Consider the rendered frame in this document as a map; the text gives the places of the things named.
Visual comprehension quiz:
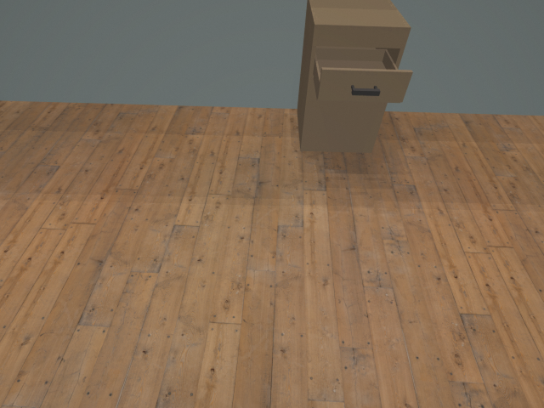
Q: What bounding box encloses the handle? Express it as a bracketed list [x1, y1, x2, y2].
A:
[351, 85, 381, 96]

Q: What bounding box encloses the cabinet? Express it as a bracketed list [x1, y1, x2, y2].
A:
[297, 0, 411, 153]

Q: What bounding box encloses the drawer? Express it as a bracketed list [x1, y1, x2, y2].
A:
[313, 48, 413, 103]

